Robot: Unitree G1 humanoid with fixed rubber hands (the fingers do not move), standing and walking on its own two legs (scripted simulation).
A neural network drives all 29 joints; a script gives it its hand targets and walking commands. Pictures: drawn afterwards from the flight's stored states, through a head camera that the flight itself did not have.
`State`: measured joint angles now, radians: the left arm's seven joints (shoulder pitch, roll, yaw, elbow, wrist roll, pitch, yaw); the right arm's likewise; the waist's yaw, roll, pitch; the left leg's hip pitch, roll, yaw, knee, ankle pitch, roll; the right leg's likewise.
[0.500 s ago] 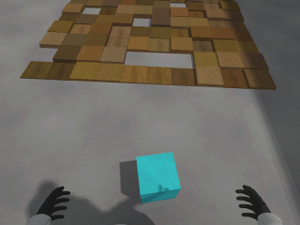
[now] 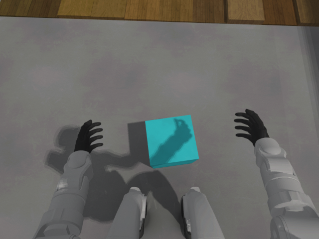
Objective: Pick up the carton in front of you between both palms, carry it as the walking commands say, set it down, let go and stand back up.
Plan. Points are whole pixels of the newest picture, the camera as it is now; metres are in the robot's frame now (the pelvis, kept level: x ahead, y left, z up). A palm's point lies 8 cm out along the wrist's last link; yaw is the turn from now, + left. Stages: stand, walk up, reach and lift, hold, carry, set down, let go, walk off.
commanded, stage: reach and lift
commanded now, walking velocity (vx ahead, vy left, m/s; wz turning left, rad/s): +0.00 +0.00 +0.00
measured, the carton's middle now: (170, 144) +0.42 -0.02 -0.56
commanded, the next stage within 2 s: none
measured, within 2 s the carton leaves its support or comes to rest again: leaves its support in 2.00 s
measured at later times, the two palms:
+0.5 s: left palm (113, 126) +0.41 +0.17 -0.19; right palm (229, 111) +0.46 -0.21 -0.19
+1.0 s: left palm (125, 143) +0.40 +0.18 -0.42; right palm (213, 134) +0.44 -0.21 -0.42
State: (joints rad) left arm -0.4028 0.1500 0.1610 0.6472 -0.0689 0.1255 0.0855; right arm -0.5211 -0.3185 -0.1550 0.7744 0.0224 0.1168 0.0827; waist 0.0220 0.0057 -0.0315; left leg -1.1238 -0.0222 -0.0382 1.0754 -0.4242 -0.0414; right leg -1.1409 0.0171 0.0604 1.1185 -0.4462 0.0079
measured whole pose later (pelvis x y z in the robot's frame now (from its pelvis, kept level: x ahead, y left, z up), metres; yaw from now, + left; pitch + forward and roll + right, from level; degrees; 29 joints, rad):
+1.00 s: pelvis -0.09 +0.00 -0.26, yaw +3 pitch +45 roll +4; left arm -1.11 0.17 0.22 0.84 -0.15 0.07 0.19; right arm -1.27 -0.45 -0.10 1.05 0.15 0.06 0.01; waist 0.02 0.01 0.12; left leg -2.25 -0.07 -0.04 1.95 -0.49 -0.09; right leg -2.27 0.05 0.07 2.00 -0.51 0.03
